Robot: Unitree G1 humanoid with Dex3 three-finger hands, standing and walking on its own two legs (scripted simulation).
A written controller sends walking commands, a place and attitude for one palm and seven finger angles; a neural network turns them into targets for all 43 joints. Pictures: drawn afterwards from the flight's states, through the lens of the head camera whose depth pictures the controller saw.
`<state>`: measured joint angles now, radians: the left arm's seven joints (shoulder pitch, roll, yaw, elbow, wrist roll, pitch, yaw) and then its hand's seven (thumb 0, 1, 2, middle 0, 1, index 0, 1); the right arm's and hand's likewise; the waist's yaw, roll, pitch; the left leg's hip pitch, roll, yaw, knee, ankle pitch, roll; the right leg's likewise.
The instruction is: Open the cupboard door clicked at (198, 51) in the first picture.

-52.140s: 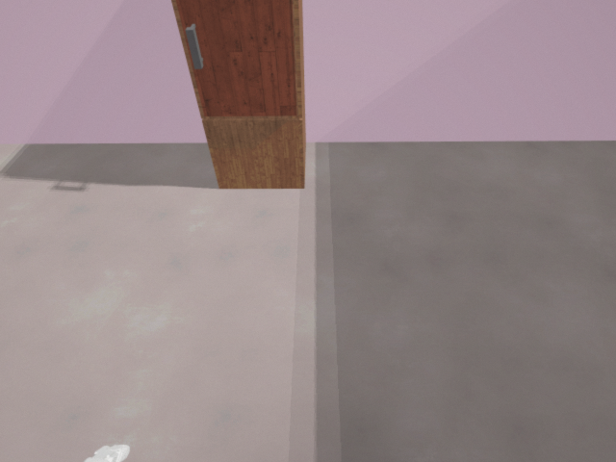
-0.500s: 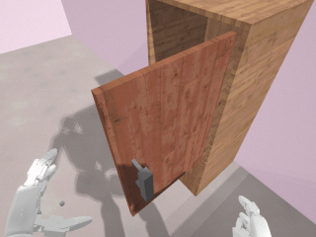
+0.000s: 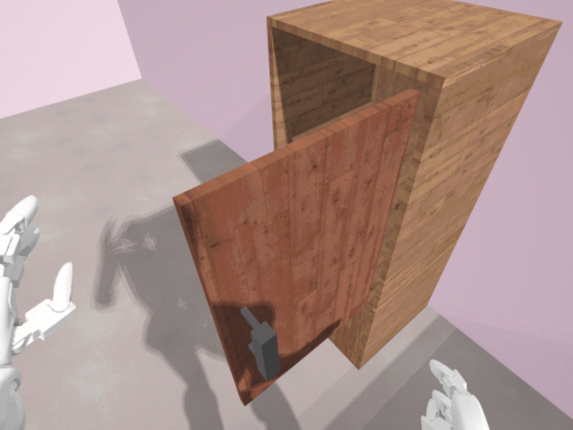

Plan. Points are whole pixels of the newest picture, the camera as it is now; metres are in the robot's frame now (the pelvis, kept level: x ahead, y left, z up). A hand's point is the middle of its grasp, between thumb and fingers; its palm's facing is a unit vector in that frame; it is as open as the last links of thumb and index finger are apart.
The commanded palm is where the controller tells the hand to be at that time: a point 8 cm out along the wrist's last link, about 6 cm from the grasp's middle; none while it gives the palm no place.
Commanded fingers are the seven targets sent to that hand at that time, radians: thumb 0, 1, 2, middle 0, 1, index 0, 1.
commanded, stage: draw the hand back to the body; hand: left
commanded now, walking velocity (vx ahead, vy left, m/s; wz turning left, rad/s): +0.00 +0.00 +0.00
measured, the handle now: (258, 342) +0.27 +0.09 -0.05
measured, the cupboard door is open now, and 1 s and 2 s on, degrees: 90 90 90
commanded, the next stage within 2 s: step back with the hand held close in 0.34 s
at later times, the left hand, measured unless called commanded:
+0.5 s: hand (70, 304) +0.19 +0.26 +0.17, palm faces +0.47 -0.78 -0.40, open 7.4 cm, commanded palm +0.14 +0.29 +0.18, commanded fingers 0.00 0.90 0.90 -0.20 -0.30 -0.20 -0.30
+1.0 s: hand (25, 353) +0.13 +0.27 +0.16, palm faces +0.43 -0.75 -0.51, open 7.4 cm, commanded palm +0.08 +0.30 +0.18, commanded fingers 0.00 0.90 0.90 -0.20 -0.30 -0.20 -0.30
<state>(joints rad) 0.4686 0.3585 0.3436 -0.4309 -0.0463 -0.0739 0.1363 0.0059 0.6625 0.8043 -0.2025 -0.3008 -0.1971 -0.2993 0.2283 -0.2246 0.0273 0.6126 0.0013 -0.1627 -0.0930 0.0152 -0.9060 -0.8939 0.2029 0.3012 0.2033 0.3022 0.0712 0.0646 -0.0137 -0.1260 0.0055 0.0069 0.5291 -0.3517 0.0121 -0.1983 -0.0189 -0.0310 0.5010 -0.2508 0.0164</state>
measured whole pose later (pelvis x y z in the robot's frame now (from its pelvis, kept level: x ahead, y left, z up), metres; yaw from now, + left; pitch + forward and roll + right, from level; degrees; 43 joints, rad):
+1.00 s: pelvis -0.07 +0.01 +0.00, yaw -2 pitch -2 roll +0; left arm 0.52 0.40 0.43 -0.47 0.01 -0.18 0.16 0.01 0.89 0.90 -0.21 -0.30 -0.21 -0.30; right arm 0.22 -0.23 -0.01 0.54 0.00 -0.04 -0.09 0.01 -0.91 -0.89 0.20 0.30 0.20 0.30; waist 0.01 0.00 0.05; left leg -0.28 -0.01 0.05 0.57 -0.26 0.04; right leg -0.34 -0.03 0.01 0.50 -0.12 0.03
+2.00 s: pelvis -0.24 -0.02 +0.00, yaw -4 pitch +3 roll -1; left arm 0.48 0.49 0.43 -0.53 -0.01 -0.20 0.13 0.01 0.89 0.90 -0.21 -0.30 -0.21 -0.30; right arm 0.10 -0.16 0.00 0.58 0.01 -0.08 -0.06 0.01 -0.91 -0.89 0.21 0.30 0.21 0.30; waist -0.01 -0.06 0.04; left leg -0.32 0.00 0.10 0.44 -0.17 0.05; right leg -0.30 0.07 0.07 0.63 -0.36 0.00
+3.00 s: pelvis -0.33 -0.02 -0.01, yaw -2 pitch -1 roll +1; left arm 0.25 0.20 0.04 0.60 0.03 0.05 0.02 0.01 0.91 0.90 -0.20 -0.30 -0.19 -0.30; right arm 0.18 -0.24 -0.01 0.85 -0.04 -0.01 0.01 0.01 -0.91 -0.89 0.20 0.30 0.20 0.30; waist -0.02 0.02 0.00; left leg -0.30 0.00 0.06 0.62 -0.31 0.02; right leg -0.26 -0.03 -0.07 0.66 -0.38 -0.02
